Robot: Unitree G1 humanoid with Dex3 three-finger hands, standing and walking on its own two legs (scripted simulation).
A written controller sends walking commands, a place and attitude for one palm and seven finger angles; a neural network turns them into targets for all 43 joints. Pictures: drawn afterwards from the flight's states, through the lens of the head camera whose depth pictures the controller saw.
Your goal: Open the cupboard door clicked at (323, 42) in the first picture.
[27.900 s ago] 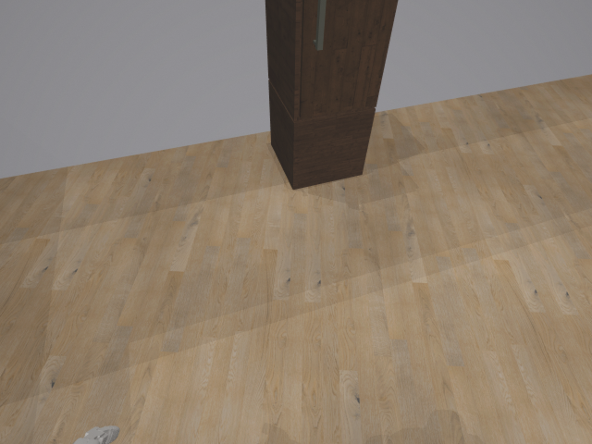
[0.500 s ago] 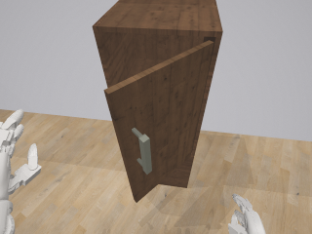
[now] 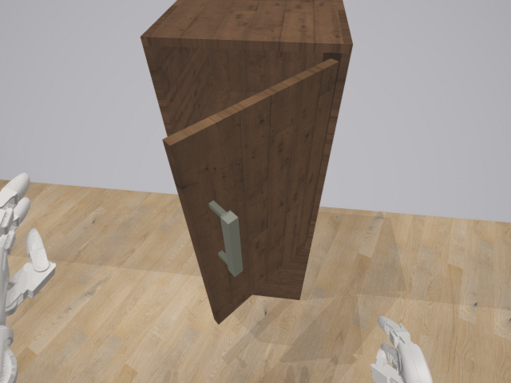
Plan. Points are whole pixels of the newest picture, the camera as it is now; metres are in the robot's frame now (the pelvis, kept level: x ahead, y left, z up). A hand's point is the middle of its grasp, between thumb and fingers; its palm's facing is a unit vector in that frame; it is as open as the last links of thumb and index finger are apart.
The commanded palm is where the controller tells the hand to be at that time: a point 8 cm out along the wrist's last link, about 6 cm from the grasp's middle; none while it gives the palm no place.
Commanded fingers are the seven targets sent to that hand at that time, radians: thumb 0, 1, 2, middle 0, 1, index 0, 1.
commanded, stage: step back with the hand held close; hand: left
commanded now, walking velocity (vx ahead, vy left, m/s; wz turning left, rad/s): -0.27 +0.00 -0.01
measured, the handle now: (225, 240) +0.35 +0.10 +0.02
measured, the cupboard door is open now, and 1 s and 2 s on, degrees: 50 50 50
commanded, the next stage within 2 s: stop stepping back and stand still in 1.44 s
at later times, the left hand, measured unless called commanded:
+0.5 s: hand (19, 329) +0.13 +0.27 +0.15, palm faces +0.41 -0.75 -0.52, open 7.4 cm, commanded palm +0.07 +0.30 +0.17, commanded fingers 0.00 0.90 0.90 -0.20 -0.30 -0.20 -0.30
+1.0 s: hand (1, 365) +0.10 +0.26 +0.16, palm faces +0.44 -0.74 -0.51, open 7.4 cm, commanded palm +0.02 +0.30 +0.17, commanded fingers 0.00 0.90 0.90 -0.20 -0.30 -0.20 -0.30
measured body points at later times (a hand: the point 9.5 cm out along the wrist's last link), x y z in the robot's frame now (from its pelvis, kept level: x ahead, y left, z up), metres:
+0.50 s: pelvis -0.07 +0.00 -0.01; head -0.05 +0.01 +0.44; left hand +0.10 +0.30 +0.18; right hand +0.10 -0.24 -0.09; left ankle -0.06 +0.12 -0.74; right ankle +0.03 -0.14 -0.74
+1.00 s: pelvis -0.11 +0.00 -0.02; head -0.08 +0.01 +0.42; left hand +0.07 +0.29 +0.18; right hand +0.07 -0.25 -0.10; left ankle -0.06 +0.12 -0.74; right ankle +0.03 -0.14 -0.74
